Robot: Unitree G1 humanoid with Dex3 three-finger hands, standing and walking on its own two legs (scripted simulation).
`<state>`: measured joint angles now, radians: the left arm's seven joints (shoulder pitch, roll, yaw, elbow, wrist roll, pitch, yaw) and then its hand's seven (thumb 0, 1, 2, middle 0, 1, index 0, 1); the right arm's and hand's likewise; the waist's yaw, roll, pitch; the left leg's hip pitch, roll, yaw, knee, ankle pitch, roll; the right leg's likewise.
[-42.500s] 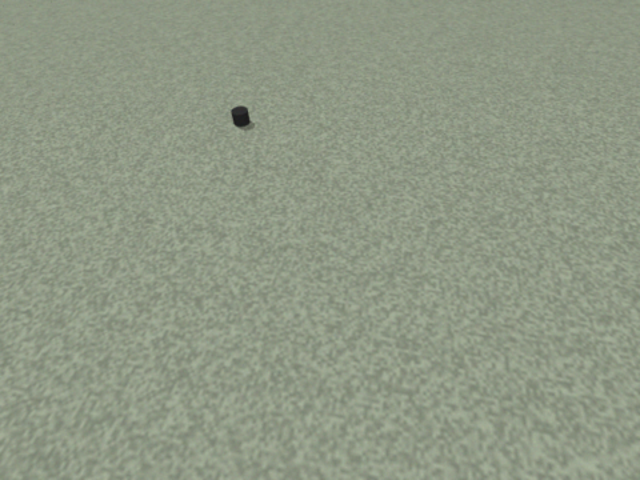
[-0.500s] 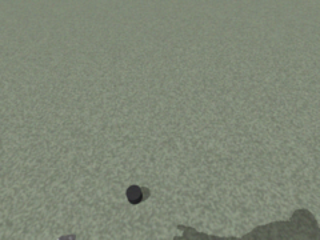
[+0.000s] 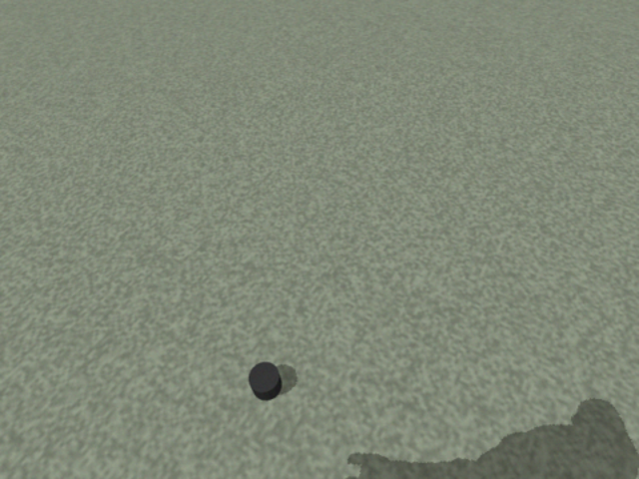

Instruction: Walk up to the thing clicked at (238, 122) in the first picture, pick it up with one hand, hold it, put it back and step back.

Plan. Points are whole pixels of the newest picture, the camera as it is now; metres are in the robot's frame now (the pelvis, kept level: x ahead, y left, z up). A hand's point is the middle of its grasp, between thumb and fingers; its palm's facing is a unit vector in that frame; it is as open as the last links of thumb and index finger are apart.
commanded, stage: stand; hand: left
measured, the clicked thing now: (265, 381) +0.50 +0.24 -0.74
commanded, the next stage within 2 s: walk up in 0.08 s
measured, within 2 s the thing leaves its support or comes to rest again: neither
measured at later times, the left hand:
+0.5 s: hand out of the picture +0.08 +0.31 -0.18, palm faces -0.03 -0.92 -0.39, open 7.4 cm
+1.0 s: hand out of the picture -0.06 +0.29 -0.15, palm faces -0.05 -0.90 -0.43, open 7.4 cm
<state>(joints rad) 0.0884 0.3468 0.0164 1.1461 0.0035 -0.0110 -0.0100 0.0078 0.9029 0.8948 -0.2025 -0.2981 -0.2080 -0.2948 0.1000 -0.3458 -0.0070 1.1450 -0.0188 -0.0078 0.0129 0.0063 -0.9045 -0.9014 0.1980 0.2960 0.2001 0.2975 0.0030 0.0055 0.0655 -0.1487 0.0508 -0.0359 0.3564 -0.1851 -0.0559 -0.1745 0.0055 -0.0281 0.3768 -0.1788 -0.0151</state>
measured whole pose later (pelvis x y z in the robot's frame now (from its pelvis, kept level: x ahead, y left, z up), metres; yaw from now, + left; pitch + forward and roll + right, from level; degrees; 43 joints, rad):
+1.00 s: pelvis -0.19 +0.03 -0.02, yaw -3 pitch +0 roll +1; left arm 0.11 0.36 0.07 0.82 0.04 0.06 0.02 0.01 0.90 0.89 -0.21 -0.30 -0.21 -0.30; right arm 0.13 -0.41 -0.04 0.90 0.00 0.05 -0.03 0.00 -0.90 -0.90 0.20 0.30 0.20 0.30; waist 0.01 0.02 0.16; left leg -0.34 -0.06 -0.09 0.93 -0.52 -0.02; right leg -0.37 -0.02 0.02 0.63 -0.25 0.00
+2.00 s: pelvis -0.33 +0.03 -0.01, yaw +0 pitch -3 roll +0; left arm 0.18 0.35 0.06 0.98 0.03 -0.04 -0.01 0.01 0.90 0.89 -0.20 -0.30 -0.21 -0.30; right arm 0.22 -0.38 -0.05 0.99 -0.02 -0.01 0.02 0.01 -0.90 -0.90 0.20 0.30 0.20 0.30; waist 0.02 0.01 0.06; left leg -0.32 0.00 -0.03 0.75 -0.48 0.00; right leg -0.16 -0.02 -0.04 0.54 -0.33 -0.01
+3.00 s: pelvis -0.29 +0.02 +0.00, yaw -2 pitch -3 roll +0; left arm 0.07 0.35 0.04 1.09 0.01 -0.01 0.00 0.01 0.90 0.89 -0.20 -0.30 -0.21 -0.29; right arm 0.07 -0.34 -0.02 1.11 -0.02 -0.01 0.01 0.01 -0.90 -0.90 0.20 0.30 0.20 0.30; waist 0.00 -0.01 0.07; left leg -0.15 0.05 0.02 0.39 -0.20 -0.03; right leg -0.09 0.00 0.00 0.38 -0.24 0.00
